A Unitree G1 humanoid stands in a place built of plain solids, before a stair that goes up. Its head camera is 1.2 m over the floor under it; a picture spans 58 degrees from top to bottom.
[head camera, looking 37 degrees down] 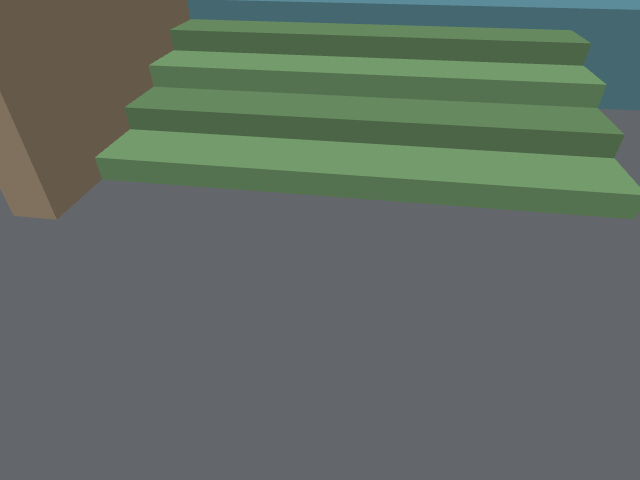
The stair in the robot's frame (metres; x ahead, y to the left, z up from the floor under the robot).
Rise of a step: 0.14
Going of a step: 0.40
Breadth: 2.81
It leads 8 degrees to the right of straight ahead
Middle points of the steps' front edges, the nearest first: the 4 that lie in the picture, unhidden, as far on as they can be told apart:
1.96 -0.16 0.14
2.35 -0.21 0.27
2.74 -0.27 0.41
3.14 -0.33 0.55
